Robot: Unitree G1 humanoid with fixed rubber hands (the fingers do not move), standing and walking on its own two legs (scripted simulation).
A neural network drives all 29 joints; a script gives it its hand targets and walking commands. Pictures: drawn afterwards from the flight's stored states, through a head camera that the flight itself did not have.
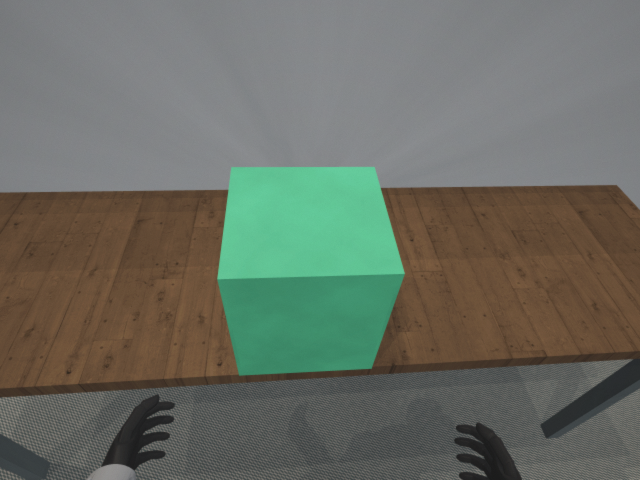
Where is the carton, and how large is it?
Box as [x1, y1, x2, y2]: [217, 167, 404, 375]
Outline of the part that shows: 231,167 217,279 239,375 371,368 404,274 374,167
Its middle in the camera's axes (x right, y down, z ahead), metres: -0.02 +0.06 +0.59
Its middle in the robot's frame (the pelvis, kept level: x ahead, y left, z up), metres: +0.42 +0.02 +0.00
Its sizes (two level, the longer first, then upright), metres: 0.210 0.200 0.250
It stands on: a table, 0.66 m high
